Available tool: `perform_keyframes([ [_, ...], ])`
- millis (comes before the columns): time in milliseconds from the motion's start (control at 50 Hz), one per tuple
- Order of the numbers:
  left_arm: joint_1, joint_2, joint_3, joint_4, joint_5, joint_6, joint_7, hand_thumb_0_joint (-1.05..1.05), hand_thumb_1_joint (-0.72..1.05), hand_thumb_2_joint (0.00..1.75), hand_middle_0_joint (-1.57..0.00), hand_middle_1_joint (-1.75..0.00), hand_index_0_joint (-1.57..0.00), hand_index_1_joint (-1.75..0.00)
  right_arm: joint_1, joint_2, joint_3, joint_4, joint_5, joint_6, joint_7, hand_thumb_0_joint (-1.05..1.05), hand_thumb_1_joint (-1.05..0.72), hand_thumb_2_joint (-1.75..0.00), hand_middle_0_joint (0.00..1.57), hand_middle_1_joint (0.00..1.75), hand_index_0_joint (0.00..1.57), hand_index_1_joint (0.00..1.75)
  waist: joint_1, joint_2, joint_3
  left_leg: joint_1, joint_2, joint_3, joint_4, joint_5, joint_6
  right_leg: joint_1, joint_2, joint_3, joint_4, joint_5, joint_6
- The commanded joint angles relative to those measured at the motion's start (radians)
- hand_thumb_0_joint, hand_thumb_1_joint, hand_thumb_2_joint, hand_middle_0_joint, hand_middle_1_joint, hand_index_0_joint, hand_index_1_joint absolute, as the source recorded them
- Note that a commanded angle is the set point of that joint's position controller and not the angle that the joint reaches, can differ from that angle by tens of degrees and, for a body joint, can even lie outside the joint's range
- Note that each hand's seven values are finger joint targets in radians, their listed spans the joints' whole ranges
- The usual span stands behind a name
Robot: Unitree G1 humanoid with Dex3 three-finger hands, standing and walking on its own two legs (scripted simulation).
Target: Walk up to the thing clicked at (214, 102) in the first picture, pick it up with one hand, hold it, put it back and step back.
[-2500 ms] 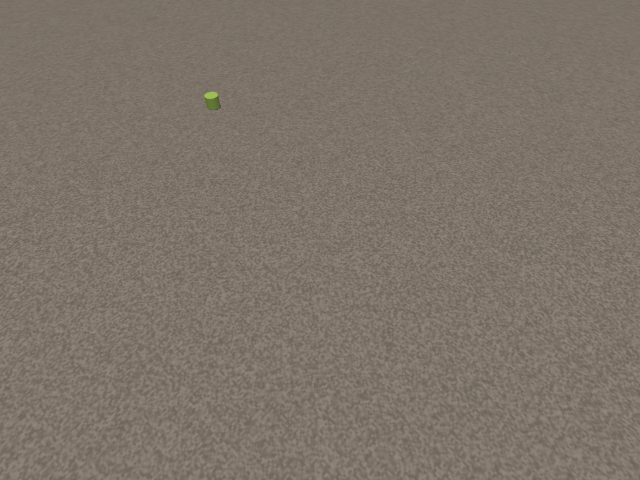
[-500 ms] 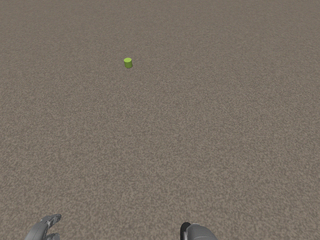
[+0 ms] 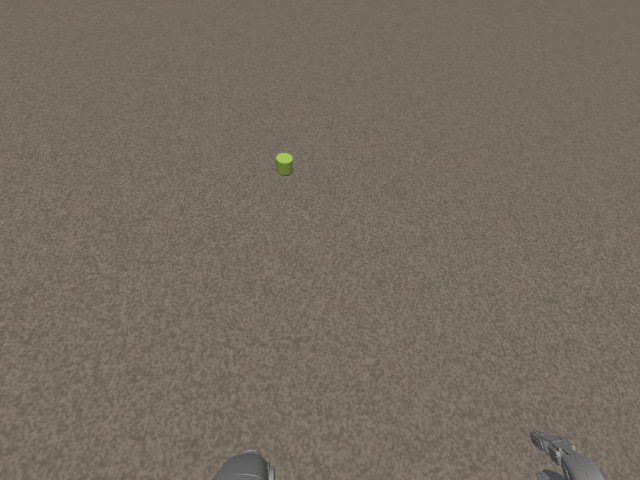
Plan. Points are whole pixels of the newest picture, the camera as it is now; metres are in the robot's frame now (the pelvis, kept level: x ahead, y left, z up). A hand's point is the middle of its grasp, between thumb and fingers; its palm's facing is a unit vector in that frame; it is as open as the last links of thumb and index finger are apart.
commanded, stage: walk up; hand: left
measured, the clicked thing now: (284, 163) +1.48 +0.18 -0.71
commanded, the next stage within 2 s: none
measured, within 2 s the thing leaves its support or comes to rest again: neither
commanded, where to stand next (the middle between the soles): +1.07 -0.09 m, yaw +0 degrees
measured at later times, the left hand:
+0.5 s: hand (215, 292) +0.41 +0.20 -0.11, palm faces -0.13 -0.92 -0.37, open 7.4 cm
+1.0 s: hand (216, 266) +0.48 +0.22 -0.14, palm faces +0.00 -0.93 -0.36, open 7.4 cm
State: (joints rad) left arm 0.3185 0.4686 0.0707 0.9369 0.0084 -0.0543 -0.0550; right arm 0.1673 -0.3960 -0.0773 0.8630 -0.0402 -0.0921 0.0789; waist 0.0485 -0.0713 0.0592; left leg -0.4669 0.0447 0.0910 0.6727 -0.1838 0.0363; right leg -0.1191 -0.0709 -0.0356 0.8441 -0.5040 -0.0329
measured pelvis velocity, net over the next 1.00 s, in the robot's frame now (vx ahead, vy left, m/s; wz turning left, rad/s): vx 0.47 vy -0.06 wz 0.02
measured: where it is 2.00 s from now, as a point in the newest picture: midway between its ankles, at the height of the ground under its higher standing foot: (341, 290)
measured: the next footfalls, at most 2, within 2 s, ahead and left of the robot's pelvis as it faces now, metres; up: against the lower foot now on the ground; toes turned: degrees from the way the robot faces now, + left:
right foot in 0.44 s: +0.40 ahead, -0.16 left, +0.00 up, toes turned -7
left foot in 1.00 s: +0.62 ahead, +0.06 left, +0.00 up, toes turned +3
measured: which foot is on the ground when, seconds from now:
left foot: down 0.00-0.48, up 0.50-0.98, down 1.00-1.00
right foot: up 0.00-0.42, down 0.44-1.00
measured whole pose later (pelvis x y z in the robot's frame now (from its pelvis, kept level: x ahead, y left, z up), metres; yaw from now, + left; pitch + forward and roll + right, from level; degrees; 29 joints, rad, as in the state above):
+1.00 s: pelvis +0.47 -0.06 +0.01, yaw +1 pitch -2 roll -2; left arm 0.36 0.43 0.07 0.88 0.02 -0.07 -0.04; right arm 0.25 -0.39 -0.06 0.90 -0.02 -0.03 0.08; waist 0.04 0.01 0.09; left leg -0.42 0.06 0.01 0.57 -0.12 0.03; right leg 0.00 0.03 -0.15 0.47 -0.44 -0.03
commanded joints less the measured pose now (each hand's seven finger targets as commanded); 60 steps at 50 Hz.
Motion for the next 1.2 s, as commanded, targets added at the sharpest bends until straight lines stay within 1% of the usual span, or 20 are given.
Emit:
perform_keyframes([
  [0,0.0,0.219,0.018,-0.101,-0.01,-0.035,0.03,0.0,0.9,0.9,-0.2,-0.3,-0.2,-0.3,0.195,-0.348,-0.108,-0.045,0.042,-0.019,-0.046,0.0,-0.9,-0.9,0.2,0.3,0.2,0.3,-0.127,0.198,-0.17,0.585,0.379,-0.657,-0.404,-0.197,0.198,-0.579,0.025,0.159,0.419,0.086,-0.03],
  [40,0.007,0.181,0.024,-0.073,-0.025,-0.034,0.016,0.0,0.9,0.9,-0.2,-0.3,-0.2,-0.3,0.134,-0.274,-0.064,-0.057,0.049,-0.03,-0.053,0.0,-0.9,-0.9,0.2,0.3,0.2,0.3,-0.074,0.157,-0.07,0.383,0.25,-0.327,-0.389,0.087,0.07,-0.45,-0.009,0.18,0.303,0.19,-0.009],
  [80,0.046,0.163,0.025,-0.067,-0.029,-0.019,0.004,0.0,0.9,0.9,-0.2,-0.3,-0.2,-0.3,0.12,-0.258,-0.057,-0.053,0.054,-0.038,-0.05,0.0,-0.9,-0.9,0.2,0.3,0.2,0.3,-0.043,0.202,-0.057,0.316,0.213,-0.217,-0.417,0.136,0.075,-0.393,-0.019,0.136,0.242,0.233,0.013],
  [200,-0.1,0.134,0.023,-0.123,0.0,-0.005,-0.03,0.0,0.9,0.9,-0.2,-0.3,-0.2,-0.3,0.144,-0.269,-0.063,-0.065,0.047,-0.05,-0.048,0.0,-0.9,-0.9,0.2,0.3,0.2,0.3,-0.067,0.197,0.033,0.332,0.227,-0.13,-0.483,0.129,0.162,-0.48,-0.062,0.059,0.01,0.325,0.047],
  [340,-0.239,0.103,0.025,-0.14,0.001,-0.012,-0.043,0.0,0.9,0.9,-0.2,-0.3,-0.2,-0.3,0.165,-0.283,-0.06,-0.059,0.04,-0.024,-0.051,0.0,-0.9,-0.9,0.2,0.3,0.2,0.3,-0.094,0.186,-0.006,0.376,0.199,-0.07,-0.395,0.197,0.125,-0.314,-0.016,-0.015,-0.273,0.459,0.003],
  [420,-0.075,0.157,0.056,-0.082,0.004,-0.024,-0.025,0.0,0.9,0.9,-0.2,-0.3,-0.2,-0.3,0.165,-0.259,-0.049,-0.073,0.031,-0.014,-0.064,0.0,-0.9,-0.9,0.2,0.3,0.2,0.3,0.01,0.067,-0.095,0.302,0.175,-0.044,-0.065,0.276,0.084,0.001,0.017,-0.011,-0.336,0.348,-0.038],
  [440,0.043,0.216,0.08,-0.053,0.007,-0.034,-0.011,0.0,0.9,0.9,-0.2,-0.3,-0.2,-0.3,0.248,-0.192,-0.024,-0.067,0.029,-0.016,-0.063,0.0,-0.9,-0.9,0.2,0.3,0.2,0.3,0.044,-0.083,-0.203,0.194,0.098,-0.004,0.191,0.16,0.047,0.2,-0.05,0.117,-0.386,0.208,-0.056],
  [460,0.105,0.299,0.104,-0.058,0.009,-0.042,0.001,0.0,0.9,0.9,-0.2,-0.3,-0.2,-0.3,0.314,-0.138,0.0,-0.079,0.045,-0.015,-0.056,0.0,-0.9,-0.9,0.2,0.3,0.2,0.3,0.047,-0.284,-0.266,-0.035,-0.039,0.014,0.414,-0.266,0.008,0.383,-0.302,0.527,-0.494,0.122,-0.117],
  [480,0.108,0.314,0.103,-0.049,-0.01,-0.036,0.005,0.0,0.9,0.9,-0.2,-0.3,-0.2,-0.3,0.265,-0.25,-0.024,-0.053,0.046,-0.005,-0.065,0.0,-0.9,-0.9,0.2,0.3,0.2,0.3,0.07,-0.208,-0.218,-0.155,-0.051,-0.058,0.506,-0.333,-0.003,0.393,-0.356,0.722,-0.57,0.152,-0.193],
  [520,0.014,0.251,0.082,-0.08,-0.026,-0.03,0.019,0.0,0.9,0.9,-0.2,-0.3,-0.2,-0.3,0.204,-0.261,-0.03,-0.015,0.051,0.001,-0.072,0.0,-0.9,-0.9,0.2,0.3,0.2,0.3,0.03,-0.054,-0.116,-0.118,0.019,-0.193,0.556,-0.227,-0.001,0.19,-0.295,0.502,-0.568,0.325,-0.156],
  [600,-0.068,0.166,0.052,-0.1,-0.02,-0.047,0.027,0.0,0.9,0.9,-0.2,-0.3,-0.2,-0.3,0.254,-0.196,-0.017,0.01,0.051,0.024,-0.053,0.0,-0.9,-0.9,0.2,0.3,0.2,0.3,-0.048,-0.076,-0.039,0.017,0.014,-0.177,0.402,-0.062,-0.003,-0.028,-0.131,0.143,-0.559,0.625,-0.036],
  [780,-0.028,0.179,0.066,-0.147,0.007,-0.06,0.029,0.0,0.9,0.9,-0.2,-0.3,-0.2,-0.3,0.064,-0.197,-0.035,-0.049,0.029,0.043,-0.019,0.0,-0.9,-0.9,0.2,0.3,0.2,0.3,-0.008,-0.011,0.062,-0.135,0.027,-0.184,0.121,0.073,-0.046,0.006,-0.159,0.098,-0.676,0.314,-0.061],
  [920,-0.006,0.192,0.065,-0.147,0.007,-0.047,0.031,0.0,0.9,0.9,-0.2,-0.3,-0.2,-0.3,0.009,-0.183,-0.033,-0.075,0.02,0.019,-0.011,0.0,-0.9,-0.9,0.2,0.3,0.2,0.3,-0.011,-0.009,0.016,0.05,0.042,-0.084,-0.09,0.055,0.005,0.043,-0.196,0.058,-0.516,0.535,-0.124],
  [980,0.0,0.173,0.049,-0.159,-0.001,-0.038,0.034,0.0,0.9,0.9,-0.2,-0.3,-0.2,-0.3,0.202,-0.229,-0.055,-0.024,0.002,0.005,-0.026,0.0,-0.9,-0.9,0.2,0.3,0.2,0.3,-0.112,0.134,-0.094,0.376,-0.029,-0.043,-0.194,0.017,0.056,-0.037,-0.099,-0.022,-0.169,0.669,-0.094],
  [1000,0.052,0.112,0.028,-0.165,-0.01,-0.032,0.035,0.0,0.9,0.9,-0.2,-0.3,-0.2,-0.3,0.324,-0.29,-0.079,-0.004,-0.014,-0.001,-0.038,0.0,-0.9,-0.9,0.2,0.3,0.2,0.3,-0.154,0.287,-0.185,0.58,0.087,-0.228,-0.236,-0.101,0.118,-0.21,-0.028,-0.06,0.101,0.529,-0.052],
  [1020,0.106,0.078,0.031,-0.163,-0.026,-0.026,0.034,0.0,0.9,0.9,-0.2,-0.3,-0.2,-0.3,0.336,-0.363,-0.098,-0.029,-0.007,-0.003,-0.049,0.0,-0.9,-0.9,0.2,0.3,0.2,0.3,-0.144,0.422,-0.223,0.756,0.33,-0.721,-0.316,-0.126,0.229,-0.511,0.153,-0.054,0.311,0.015,0.003],
  [1040,0.072,0.176,0.044,-0.143,-0.014,-0.015,0.047,0.0,0.9,0.9,-0.2,-0.3,-0.2,-0.3,0.313,-0.354,-0.101,-0.037,0.032,-0.002,-0.052,0.0,-0.9,-0.9,0.2,0.3,0.2,0.3,-0.141,0.296,-0.226,0.74,0.391,-0.823,-0.356,-0.171,0.293,-0.544,0.071,0.074,0.376,-0.059,-0.024],
  [1060,0.015,0.197,0.036,-0.142,-0.007,-0.019,0.045,0.0,0.9,0.9,-0.2,-0.3,-0.2,-0.3,0.29,-0.32,-0.094,-0.046,0.042,0.004,-0.058,0.0,-0.9,-0.9,0.2,0.3,0.2,0.3,-0.148,0.209,-0.176,0.666,0.375,-0.728,-0.361,-0.067,0.291,-0.557,0.05,0.098,0.411,-0.032,-0.021],
  [1120,0.062,0.14,0.023,-0.114,-0.02,-0.01,0.025,0.0,0.9,0.9,-0.2,-0.3,-0.2,-0.3,0.176,-0.247,-0.045,-0.066,0.057,-0.007,-0.072,0.0,-0.9,-0.9,0.2,0.3,0.2,0.3,-0.065,0.147,-0.043,0.379,0.228,-0.319,-0.374,0.223,0.128,-0.393,0.011,0.158,0.274,0.145,-0.008],
  [1180,0.077,0.12,0.028,-0.103,-0.014,0.004,0.011,0.0,0.9,0.9,-0.2,-0.3,-0.2,-0.3,0.161,-0.241,-0.042,-0.082,0.05,-0.02,-0.068,0.0,-0.9,-0.9,0.2,0.3,0.2,0.3,-0.055,0.193,-0.021,0.321,0.201,-0.239,-0.394,0.211,0.158,-0.37,0.01,0.097,0.221,0.198,0.023],
])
